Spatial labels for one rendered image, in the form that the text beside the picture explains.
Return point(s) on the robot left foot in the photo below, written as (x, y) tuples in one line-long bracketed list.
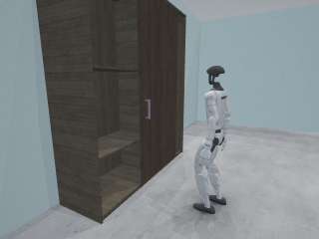
[(200, 207)]

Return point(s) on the robot right upper arm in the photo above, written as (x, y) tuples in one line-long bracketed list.
[(227, 111)]

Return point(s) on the robot left hand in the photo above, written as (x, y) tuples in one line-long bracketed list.
[(206, 155)]

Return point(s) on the robot left upper arm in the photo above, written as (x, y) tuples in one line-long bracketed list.
[(210, 99)]

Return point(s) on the wardrobe door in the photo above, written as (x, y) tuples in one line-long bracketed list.
[(178, 81), (157, 24)]

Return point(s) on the left robot thigh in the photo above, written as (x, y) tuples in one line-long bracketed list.
[(199, 169)]

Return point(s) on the left robot forearm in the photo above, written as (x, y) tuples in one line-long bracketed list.
[(211, 128)]

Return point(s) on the right robot forearm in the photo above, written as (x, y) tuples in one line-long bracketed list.
[(224, 126)]

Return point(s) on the robot right hand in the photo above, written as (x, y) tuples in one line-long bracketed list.
[(224, 143)]

